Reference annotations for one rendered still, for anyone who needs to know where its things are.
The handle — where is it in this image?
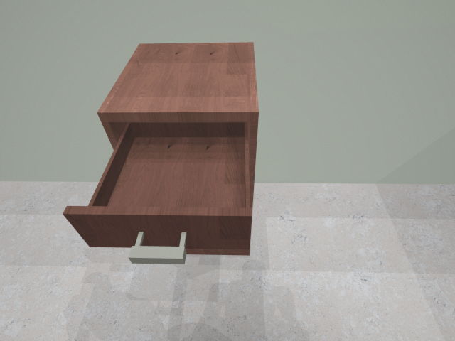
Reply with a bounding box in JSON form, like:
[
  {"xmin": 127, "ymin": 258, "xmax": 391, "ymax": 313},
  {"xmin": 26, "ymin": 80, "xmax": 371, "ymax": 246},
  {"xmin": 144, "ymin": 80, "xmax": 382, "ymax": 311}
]
[{"xmin": 128, "ymin": 232, "xmax": 187, "ymax": 264}]

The cabinet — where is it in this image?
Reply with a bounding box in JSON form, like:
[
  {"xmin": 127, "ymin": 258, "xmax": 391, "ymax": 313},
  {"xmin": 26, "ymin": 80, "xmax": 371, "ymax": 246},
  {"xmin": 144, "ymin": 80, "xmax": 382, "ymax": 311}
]
[{"xmin": 97, "ymin": 42, "xmax": 259, "ymax": 256}]

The drawer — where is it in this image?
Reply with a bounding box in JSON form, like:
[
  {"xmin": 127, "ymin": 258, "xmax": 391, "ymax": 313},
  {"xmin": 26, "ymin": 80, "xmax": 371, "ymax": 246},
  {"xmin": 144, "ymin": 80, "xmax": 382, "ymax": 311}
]
[{"xmin": 63, "ymin": 122, "xmax": 252, "ymax": 249}]

